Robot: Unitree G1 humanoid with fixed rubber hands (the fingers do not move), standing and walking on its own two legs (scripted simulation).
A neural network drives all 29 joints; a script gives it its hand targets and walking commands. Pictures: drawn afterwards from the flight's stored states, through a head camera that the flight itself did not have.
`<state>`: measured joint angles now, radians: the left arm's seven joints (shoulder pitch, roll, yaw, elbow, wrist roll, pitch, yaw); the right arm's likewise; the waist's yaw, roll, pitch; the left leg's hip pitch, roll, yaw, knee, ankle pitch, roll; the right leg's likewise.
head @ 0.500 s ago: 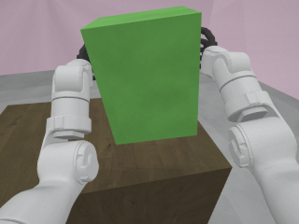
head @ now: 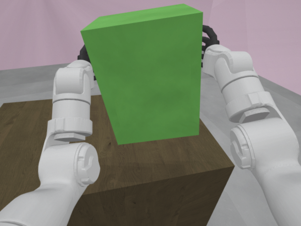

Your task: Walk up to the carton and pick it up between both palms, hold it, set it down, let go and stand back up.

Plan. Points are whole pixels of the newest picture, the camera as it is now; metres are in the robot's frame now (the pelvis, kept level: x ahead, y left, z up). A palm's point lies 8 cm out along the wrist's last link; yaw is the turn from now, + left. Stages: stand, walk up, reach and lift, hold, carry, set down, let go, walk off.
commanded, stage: hold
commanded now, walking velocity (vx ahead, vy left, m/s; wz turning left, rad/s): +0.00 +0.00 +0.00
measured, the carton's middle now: (149, 76) +0.38 -0.01 +0.29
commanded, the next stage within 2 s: none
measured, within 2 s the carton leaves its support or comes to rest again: neither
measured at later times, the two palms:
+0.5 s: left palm (82, 66) +0.36 +0.15 +0.32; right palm (214, 54) +0.36 -0.15 +0.35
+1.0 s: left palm (83, 65) +0.39 +0.15 +0.31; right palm (209, 53) +0.38 -0.15 +0.34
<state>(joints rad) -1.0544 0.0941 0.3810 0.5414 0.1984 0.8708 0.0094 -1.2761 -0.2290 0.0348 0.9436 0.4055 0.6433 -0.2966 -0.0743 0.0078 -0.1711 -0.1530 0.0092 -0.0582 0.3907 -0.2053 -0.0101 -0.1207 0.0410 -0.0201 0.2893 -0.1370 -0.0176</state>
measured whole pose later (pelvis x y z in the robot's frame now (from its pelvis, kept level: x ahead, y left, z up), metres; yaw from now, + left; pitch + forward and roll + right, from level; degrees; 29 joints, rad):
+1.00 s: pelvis +0.00 +0.00 +0.00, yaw +1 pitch -1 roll -1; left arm -1.13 0.12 0.40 0.66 0.20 0.82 0.01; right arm -1.32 -0.22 0.00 1.02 0.38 0.64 -0.30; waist -0.07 0.01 -0.19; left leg -0.18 0.01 -0.09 0.39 -0.20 -0.02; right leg -0.14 0.05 -0.01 0.29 -0.13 -0.02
